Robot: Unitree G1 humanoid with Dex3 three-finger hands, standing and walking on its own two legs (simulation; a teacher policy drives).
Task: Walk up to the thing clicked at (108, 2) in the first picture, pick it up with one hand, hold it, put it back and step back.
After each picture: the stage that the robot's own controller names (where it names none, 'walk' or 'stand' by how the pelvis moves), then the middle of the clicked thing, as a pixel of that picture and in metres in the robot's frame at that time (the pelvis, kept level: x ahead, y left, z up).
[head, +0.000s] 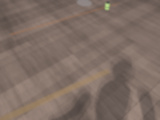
stand; (107, 5) +2.35 -0.42 -0.72
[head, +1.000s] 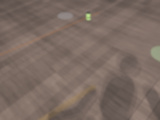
walk; (88, 15) +2.22 +0.02 -0.70
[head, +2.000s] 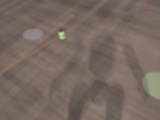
walk; (61, 33) +1.57 +0.34 -0.72
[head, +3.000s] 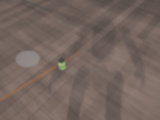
walk; (61, 63) +1.05 +0.27 -0.72
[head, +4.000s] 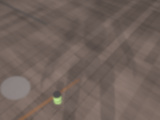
walk; (57, 97) +0.65 +0.22 -0.70
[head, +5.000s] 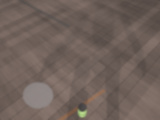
walk; (82, 110) +0.53 +0.00 -0.68
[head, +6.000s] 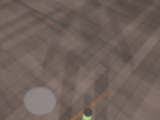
stand; (87, 114) +0.47 -0.05 -0.69
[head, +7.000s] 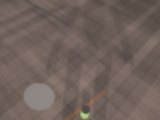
stand; (85, 112) +0.49 -0.04 -0.71
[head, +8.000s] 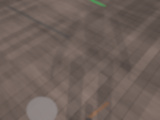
stand; out of the picture +0.46 -0.04 -0.73
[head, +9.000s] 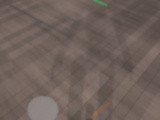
stand; out of the picture +0.46 -0.04 -0.73
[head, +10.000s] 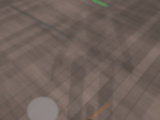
stand; out of the picture +0.45 -0.04 -0.73
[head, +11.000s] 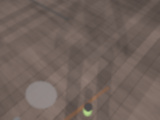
go down; (87, 109) +0.48 -0.04 -0.71
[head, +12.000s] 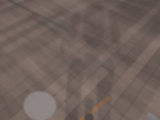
go down; out of the picture +0.45 -0.05 -0.66
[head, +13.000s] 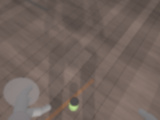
go down; (73, 104) +0.47 -0.03 -0.64
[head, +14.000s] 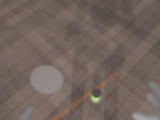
go down; (96, 95) +0.49 -0.04 -0.60
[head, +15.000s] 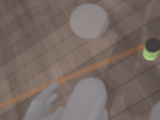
go down; (151, 49) +0.56 -0.10 -0.33
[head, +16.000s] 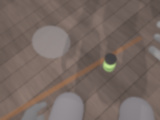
go down; (109, 62) +0.54 -0.07 -0.37
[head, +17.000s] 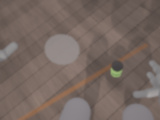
go down; (116, 69) +0.54 -0.06 -0.44
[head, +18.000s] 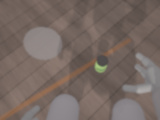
go down; (101, 64) +0.54 -0.04 -0.41
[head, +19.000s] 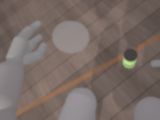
stand; (129, 59) +0.55 -0.07 -0.36
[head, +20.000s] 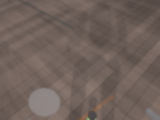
stand; (91, 118) +0.47 -0.05 -0.66
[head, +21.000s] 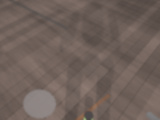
stand; (88, 118) +0.46 -0.05 -0.66
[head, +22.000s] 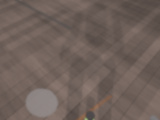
stand; (89, 118) +0.47 -0.04 -0.66
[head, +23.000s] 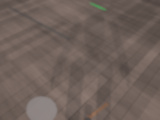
stand; out of the picture +0.49 -0.04 -0.72
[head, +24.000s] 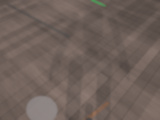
stand; out of the picture +0.46 -0.05 -0.73
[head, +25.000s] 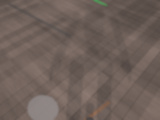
stand; out of the picture +0.46 -0.06 -0.73
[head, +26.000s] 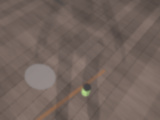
walk; (86, 89) +0.58 -0.10 -0.71
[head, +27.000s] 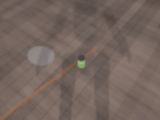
walk; (81, 61) +0.90 +0.02 -0.69
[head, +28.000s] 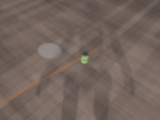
stand; (84, 57) +1.13 -0.05 -0.71
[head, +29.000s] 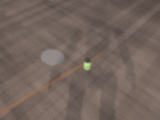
stand; (87, 63) +1.08 -0.04 -0.73
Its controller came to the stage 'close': no
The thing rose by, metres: 0.00
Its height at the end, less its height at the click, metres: +0.00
